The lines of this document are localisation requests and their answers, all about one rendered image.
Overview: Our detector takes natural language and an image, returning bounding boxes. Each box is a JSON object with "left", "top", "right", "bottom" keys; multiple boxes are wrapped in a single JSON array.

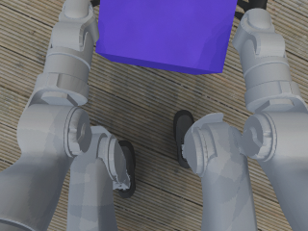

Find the left robot shin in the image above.
[{"left": 73, "top": 125, "right": 131, "bottom": 190}]

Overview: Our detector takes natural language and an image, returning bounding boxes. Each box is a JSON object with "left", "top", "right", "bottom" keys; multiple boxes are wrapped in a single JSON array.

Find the robot left forearm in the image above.
[{"left": 16, "top": 0, "right": 100, "bottom": 146}]

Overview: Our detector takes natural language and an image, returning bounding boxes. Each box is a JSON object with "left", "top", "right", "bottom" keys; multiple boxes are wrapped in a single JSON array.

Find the robot right hand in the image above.
[{"left": 234, "top": 0, "right": 268, "bottom": 21}]

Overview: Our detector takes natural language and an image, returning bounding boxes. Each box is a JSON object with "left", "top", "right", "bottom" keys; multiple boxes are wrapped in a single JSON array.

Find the left robot upper arm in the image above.
[{"left": 0, "top": 103, "right": 92, "bottom": 231}]

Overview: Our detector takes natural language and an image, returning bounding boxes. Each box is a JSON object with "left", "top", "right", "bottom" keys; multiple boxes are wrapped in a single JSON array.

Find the right robot upper arm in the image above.
[{"left": 241, "top": 111, "right": 308, "bottom": 231}]

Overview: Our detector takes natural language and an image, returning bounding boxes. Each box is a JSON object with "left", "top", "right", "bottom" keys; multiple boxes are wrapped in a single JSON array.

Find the left robot thigh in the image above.
[{"left": 66, "top": 133, "right": 122, "bottom": 231}]

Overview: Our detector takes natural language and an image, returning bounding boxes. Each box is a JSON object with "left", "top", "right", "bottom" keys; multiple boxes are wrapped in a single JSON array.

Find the robot right forearm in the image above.
[{"left": 232, "top": 8, "right": 308, "bottom": 114}]

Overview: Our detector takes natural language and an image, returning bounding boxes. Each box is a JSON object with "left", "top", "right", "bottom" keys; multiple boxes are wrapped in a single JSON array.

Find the carton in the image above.
[{"left": 95, "top": 0, "right": 238, "bottom": 75}]

